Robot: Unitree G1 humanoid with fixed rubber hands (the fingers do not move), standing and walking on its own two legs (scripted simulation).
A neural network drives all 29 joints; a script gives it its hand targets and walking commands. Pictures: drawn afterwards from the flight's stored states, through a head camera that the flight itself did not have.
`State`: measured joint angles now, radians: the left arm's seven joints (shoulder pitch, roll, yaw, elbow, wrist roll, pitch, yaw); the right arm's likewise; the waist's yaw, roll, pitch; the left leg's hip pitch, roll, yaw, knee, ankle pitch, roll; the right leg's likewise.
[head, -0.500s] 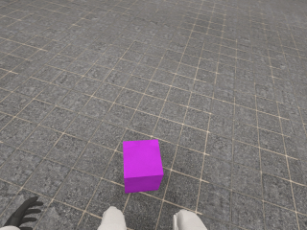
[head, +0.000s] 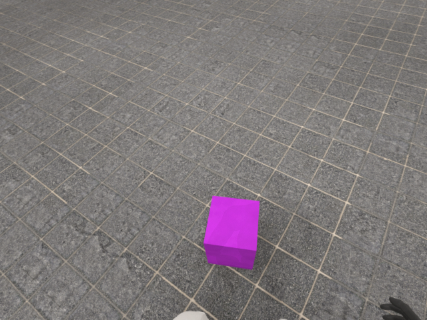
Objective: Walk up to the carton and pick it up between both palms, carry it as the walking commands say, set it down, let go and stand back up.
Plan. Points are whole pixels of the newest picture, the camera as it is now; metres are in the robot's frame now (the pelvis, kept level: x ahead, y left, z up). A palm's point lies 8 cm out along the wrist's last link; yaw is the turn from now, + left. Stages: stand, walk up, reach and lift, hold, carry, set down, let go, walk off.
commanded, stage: walk up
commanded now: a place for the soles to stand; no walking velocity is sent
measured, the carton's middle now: (232, 233) +0.52 +0.01 -0.62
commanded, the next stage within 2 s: none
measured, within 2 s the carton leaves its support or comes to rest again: neither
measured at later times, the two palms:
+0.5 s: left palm out of the picture +0.08 +0.35 -0.10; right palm out of the picture +0.12 -0.30 -0.09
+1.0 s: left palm (57, 315) +0.12 +0.34 -0.08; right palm out of the picture +0.15 -0.29 -0.08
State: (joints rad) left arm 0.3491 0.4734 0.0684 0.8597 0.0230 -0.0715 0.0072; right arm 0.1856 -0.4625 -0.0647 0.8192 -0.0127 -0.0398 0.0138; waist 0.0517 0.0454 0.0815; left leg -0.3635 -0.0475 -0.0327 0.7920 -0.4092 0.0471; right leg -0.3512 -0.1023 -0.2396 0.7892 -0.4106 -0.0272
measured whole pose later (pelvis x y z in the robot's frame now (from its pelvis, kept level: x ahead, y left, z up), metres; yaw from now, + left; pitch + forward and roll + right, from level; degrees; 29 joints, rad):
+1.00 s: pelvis +0.03 +0.02 +0.02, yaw -1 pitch -1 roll +0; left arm 0.13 0.42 0.02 1.00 0.01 -0.03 -0.01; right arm 0.01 -0.39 -0.03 1.04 -0.01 -0.04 0.00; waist 0.00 -0.01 0.06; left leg -0.33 0.06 0.08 0.60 -0.25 -0.01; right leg -0.26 -0.02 -0.02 0.62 -0.34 0.00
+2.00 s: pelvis +0.07 +0.04 +0.02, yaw -5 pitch -2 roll +1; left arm 0.15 0.41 0.02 0.98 0.02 -0.04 0.02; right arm 0.08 -0.38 -0.07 1.00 -0.02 0.00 0.01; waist -0.01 0.00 0.06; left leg -0.23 0.06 0.16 0.60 -0.34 0.00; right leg -0.20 -0.02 0.06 0.62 -0.40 0.02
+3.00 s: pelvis +0.08 +0.04 +0.03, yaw -4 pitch -3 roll +0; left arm 0.06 0.39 0.02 1.01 0.01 -0.03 0.00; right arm 0.06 -0.39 -0.02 1.04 -0.02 -0.01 0.01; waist 0.00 0.00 0.06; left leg -0.14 0.01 0.02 0.47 -0.27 0.00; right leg -0.17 -0.04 -0.07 0.47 -0.24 0.01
